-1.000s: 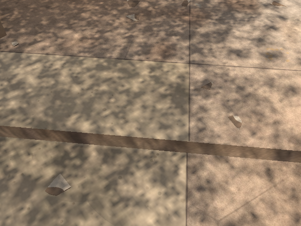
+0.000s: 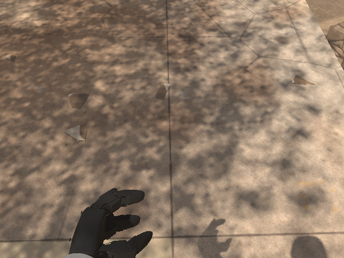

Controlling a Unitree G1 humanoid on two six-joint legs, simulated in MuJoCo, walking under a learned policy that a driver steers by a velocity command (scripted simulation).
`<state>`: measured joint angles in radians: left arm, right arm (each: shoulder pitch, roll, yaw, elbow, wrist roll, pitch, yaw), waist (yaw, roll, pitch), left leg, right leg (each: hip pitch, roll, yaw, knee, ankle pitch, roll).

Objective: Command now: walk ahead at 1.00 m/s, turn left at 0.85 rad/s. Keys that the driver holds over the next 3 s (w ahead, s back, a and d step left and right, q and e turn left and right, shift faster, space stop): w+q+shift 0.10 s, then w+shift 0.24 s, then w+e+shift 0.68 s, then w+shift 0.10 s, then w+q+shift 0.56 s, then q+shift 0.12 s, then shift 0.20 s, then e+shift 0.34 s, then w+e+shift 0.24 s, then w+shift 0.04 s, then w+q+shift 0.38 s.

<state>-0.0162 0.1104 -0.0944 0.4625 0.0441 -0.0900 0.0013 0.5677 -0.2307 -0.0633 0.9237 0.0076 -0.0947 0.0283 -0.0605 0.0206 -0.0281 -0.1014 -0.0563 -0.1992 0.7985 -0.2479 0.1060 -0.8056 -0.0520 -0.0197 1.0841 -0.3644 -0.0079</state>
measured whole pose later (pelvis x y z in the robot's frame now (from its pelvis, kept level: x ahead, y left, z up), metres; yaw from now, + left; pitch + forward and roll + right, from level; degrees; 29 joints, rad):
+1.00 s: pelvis +0.98 +0.05 +0.08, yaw -13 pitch +0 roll -1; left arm 0.45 0.31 0.07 0.87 0.01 -0.03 0.00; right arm 0.09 -0.20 0.04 0.62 -0.07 -0.08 0.00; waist 0.04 -0.01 0.02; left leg -0.61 0.09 -0.12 1.33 -0.36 -0.03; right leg -0.24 0.25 0.01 0.51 -0.26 -0.21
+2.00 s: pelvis +1.88 -0.06 +0.08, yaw +11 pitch +2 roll -2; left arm 0.33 0.35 0.08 0.81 -0.04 -0.09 0.04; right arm 0.02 -0.35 -0.07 0.61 0.00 -0.04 0.06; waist 0.10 0.02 0.08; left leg -0.63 0.00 0.02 0.62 0.00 0.05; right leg 0.00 -0.04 -0.19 0.43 -0.43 0.03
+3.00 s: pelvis +2.36 -0.17 +0.05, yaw -6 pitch +2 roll +2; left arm 0.46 0.25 0.04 0.92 0.04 -0.06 0.02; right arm 0.13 -0.28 -0.04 0.75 -0.02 -0.02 0.05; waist 0.00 -0.02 0.02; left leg -0.54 -0.13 0.15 0.69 -0.18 0.20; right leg 0.11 0.03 -0.06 0.84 -0.39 -0.03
